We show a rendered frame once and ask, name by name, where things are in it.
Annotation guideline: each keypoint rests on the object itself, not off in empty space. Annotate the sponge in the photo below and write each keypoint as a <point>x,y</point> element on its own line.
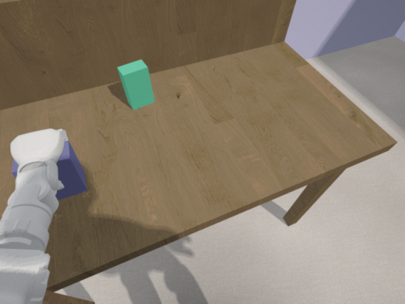
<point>70,173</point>

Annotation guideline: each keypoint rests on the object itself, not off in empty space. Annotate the robot left hand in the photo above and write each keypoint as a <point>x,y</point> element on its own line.
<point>47,143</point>

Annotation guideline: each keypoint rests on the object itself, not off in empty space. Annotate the robot left forearm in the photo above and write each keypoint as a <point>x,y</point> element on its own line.
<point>25,221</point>

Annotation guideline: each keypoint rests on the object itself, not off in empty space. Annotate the left robot upper arm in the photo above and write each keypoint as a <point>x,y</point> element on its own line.
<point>23,276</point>

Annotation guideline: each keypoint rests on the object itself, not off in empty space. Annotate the table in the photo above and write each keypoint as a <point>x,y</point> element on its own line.
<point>238,119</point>

